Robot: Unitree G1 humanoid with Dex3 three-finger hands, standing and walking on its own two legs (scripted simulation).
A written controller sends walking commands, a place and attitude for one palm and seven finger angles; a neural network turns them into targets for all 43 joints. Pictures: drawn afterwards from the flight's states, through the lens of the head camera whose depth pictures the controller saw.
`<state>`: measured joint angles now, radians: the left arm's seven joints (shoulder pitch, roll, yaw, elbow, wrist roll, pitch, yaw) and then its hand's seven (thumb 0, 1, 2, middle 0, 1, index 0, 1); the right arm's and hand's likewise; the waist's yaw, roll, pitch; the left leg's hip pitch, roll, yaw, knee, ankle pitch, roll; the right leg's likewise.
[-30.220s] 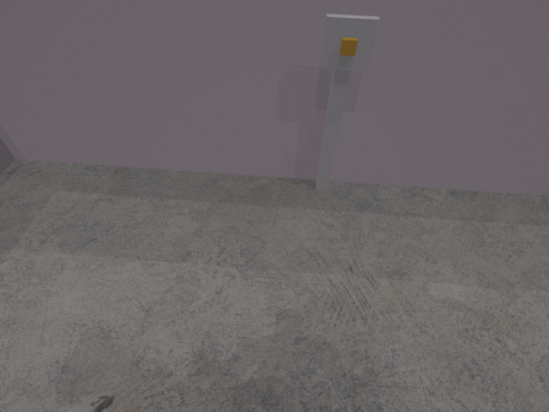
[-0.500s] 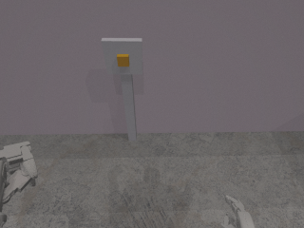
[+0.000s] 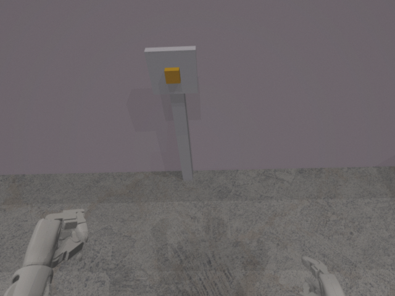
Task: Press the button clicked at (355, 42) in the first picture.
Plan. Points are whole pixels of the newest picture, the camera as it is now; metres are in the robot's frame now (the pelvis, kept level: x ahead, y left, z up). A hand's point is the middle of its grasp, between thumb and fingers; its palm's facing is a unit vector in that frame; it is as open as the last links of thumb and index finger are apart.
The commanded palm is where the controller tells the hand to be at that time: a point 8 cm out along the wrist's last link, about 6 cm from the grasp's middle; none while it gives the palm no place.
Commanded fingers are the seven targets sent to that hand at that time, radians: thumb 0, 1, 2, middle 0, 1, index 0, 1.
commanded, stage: let the arm hang, fingers relaxed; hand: left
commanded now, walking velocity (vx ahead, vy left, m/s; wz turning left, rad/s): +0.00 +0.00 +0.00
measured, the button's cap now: (172, 75) +0.84 +0.16 -0.01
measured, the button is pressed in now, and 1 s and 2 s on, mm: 0 0 0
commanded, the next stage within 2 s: stand and wait in 1.00 s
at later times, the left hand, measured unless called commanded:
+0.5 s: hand out of the picture -0.01 +0.17 -0.16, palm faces -0.01 -0.97 -0.25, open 5.7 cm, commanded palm none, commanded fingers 0.00 0.90 0.90 -0.20 -0.30 -0.20 -0.30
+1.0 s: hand out of the picture +0.02 +0.13 -0.17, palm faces +0.01 -0.98 -0.18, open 7.3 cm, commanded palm none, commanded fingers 0.00 0.90 0.90 -0.20 -0.30 -0.20 -0.30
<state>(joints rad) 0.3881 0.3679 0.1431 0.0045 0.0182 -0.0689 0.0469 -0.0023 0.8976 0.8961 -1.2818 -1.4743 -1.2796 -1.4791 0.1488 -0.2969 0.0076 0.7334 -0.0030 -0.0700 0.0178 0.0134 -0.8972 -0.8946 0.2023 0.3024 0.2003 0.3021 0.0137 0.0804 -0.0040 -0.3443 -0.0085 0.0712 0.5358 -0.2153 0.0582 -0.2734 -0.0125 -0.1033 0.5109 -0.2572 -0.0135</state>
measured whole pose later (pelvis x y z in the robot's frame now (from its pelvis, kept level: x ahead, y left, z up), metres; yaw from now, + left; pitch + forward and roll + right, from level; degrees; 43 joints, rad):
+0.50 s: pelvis +0.01 -0.02 +0.01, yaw +0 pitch -1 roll +0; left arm 0.31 0.19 -0.01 1.10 0.01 0.02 0.02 0.00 0.91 0.89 -0.50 -0.64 -0.49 -0.64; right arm 0.29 -0.17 0.01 1.09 -0.02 0.04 -0.01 0.01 -0.90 -0.89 0.20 0.30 0.20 0.30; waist -0.01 0.03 0.06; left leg -0.24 0.01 0.06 0.44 -0.19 0.02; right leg -0.17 0.01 -0.11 0.42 -0.24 -0.04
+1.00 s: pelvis +0.03 -0.03 +0.01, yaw -1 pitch -1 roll +0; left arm 0.29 0.12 -0.01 1.15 0.01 -0.01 0.03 0.00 0.92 0.90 -0.20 -0.30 -0.20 -0.30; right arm 0.30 -0.12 0.01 1.16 -0.01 0.01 -0.03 0.01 -0.91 -0.89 0.20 0.30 0.20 0.30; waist -0.01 0.01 0.04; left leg -0.18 0.01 0.07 0.39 -0.20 0.01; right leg -0.12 0.02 -0.09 0.39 -0.25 -0.05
